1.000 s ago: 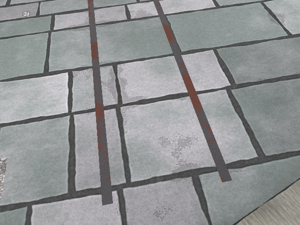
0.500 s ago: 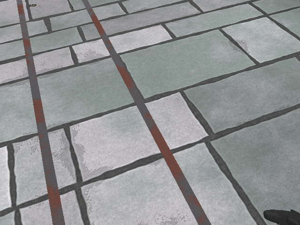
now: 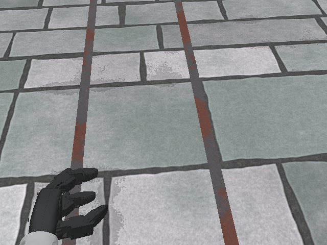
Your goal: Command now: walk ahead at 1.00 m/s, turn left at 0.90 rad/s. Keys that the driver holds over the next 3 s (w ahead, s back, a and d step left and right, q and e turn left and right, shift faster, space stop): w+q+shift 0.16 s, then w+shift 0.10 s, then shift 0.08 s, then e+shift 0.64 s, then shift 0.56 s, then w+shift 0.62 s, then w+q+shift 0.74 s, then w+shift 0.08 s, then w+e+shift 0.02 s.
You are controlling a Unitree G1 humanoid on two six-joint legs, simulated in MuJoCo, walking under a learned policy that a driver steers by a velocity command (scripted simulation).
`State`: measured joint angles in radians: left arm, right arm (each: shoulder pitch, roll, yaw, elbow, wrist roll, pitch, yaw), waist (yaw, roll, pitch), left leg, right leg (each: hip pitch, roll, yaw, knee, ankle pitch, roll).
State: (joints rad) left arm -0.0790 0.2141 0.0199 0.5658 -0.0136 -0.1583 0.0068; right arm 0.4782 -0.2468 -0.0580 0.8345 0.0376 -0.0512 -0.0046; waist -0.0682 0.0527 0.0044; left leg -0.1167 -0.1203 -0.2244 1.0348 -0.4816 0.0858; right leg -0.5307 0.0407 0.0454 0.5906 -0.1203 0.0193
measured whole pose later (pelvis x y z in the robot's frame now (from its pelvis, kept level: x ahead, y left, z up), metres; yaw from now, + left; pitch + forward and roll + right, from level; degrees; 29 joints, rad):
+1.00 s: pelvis +0.63 +0.07 +0.02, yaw -8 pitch +3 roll +3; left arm 0.25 0.31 0.09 0.65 -0.01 0.01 0.00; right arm -0.02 -0.28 -0.05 0.72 -0.01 0.00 -0.02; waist 0.05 0.01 0.08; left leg -0.51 -0.05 -0.10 1.08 -0.43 -0.02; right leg -0.43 0.09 0.09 0.49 -0.10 -0.09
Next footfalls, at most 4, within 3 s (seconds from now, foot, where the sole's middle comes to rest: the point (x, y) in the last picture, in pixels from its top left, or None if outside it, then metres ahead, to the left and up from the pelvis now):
0.36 left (113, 228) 0.54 0.20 -0.75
0.82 right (160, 178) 0.75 0.00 -0.75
1.32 left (109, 176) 0.78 0.22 -0.75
1.64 right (162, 197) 0.66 0.00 -0.75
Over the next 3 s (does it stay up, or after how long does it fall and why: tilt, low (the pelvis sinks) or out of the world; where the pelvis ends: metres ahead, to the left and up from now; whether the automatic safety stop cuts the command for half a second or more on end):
stays up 1.64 0.07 -0.02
